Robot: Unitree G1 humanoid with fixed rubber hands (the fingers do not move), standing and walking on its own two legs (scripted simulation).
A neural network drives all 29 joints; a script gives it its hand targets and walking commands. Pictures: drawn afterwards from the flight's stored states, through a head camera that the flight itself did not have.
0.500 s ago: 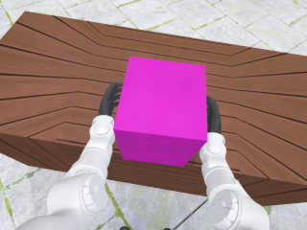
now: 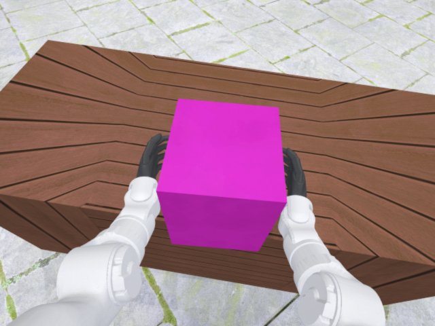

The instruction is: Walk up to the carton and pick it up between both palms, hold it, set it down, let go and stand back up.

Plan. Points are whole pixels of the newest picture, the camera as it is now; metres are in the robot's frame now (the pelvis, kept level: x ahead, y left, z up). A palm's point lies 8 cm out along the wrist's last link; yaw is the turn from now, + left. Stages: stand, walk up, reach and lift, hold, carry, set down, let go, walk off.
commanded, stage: reach and lift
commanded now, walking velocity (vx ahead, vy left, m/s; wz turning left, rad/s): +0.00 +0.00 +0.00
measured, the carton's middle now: (221, 180) +0.42 +0.02 -0.03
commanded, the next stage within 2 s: none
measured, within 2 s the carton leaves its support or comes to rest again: neither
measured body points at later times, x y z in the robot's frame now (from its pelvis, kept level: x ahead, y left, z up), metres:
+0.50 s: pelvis -0.01 +0.01 +0.00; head +0.01 +0.01 +0.45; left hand +0.41 +0.17 +0.08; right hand +0.40 -0.13 +0.07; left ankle -0.01 +0.12 -0.74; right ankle +0.00 -0.11 -0.74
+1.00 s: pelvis -0.02 +0.00 +0.01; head -0.03 +0.02 +0.46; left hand +0.39 +0.16 +0.12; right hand +0.38 -0.14 +0.12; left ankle -0.01 +0.12 -0.74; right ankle +0.00 -0.11 -0.74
